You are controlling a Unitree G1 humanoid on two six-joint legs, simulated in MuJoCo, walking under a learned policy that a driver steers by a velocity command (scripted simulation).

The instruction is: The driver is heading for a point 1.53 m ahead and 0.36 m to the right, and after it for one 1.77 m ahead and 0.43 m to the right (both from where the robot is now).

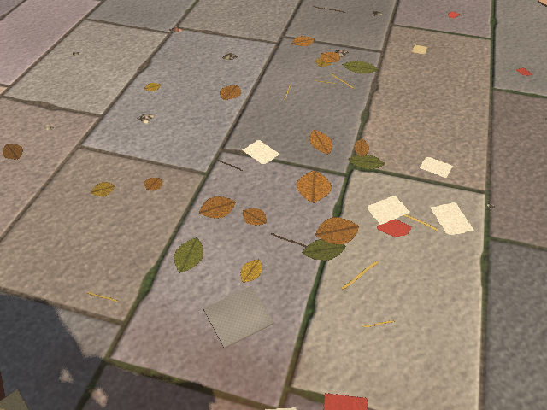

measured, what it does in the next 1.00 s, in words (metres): stands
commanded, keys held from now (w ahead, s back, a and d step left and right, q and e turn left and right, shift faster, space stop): no key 0.80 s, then w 0.20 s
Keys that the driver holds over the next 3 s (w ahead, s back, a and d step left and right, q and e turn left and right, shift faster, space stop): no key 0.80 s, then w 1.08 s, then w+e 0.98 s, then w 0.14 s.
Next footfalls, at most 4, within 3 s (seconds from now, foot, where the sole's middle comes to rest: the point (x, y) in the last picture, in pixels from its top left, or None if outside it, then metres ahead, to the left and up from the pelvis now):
1.50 right None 0.44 -0.12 -0.77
2.06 left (243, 320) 0.76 0.11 -0.77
2.60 right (352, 256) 0.97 -0.20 -0.77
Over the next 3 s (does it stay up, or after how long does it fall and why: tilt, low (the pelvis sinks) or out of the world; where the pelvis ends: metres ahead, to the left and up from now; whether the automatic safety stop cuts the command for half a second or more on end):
stays up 1.05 -0.16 0.01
